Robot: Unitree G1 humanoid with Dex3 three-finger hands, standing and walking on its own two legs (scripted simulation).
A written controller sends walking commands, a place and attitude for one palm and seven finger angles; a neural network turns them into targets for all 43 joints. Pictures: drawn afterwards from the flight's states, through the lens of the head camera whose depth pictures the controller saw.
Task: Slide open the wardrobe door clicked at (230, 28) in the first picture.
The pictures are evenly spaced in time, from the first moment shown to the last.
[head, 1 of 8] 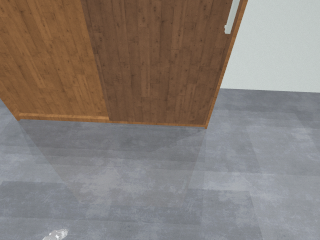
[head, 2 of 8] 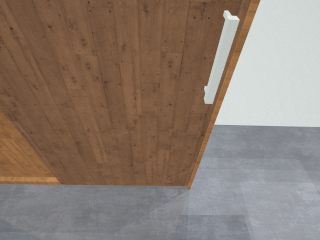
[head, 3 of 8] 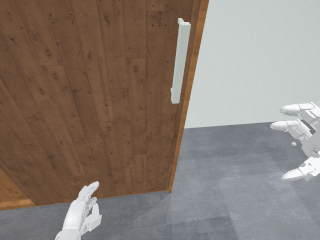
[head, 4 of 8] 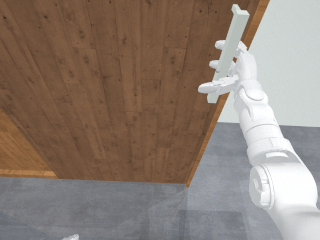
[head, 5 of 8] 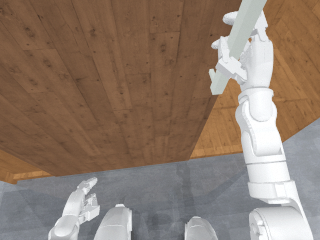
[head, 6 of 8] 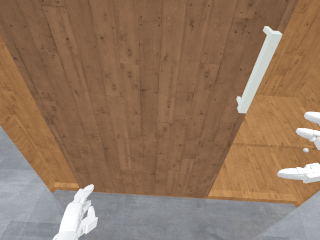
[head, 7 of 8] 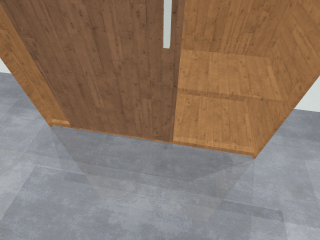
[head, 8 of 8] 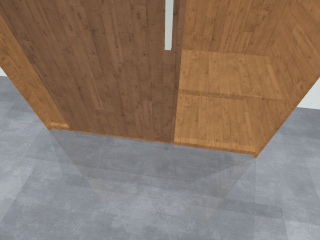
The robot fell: no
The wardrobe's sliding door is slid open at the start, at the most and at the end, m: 0.00 0.59 0.58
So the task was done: yes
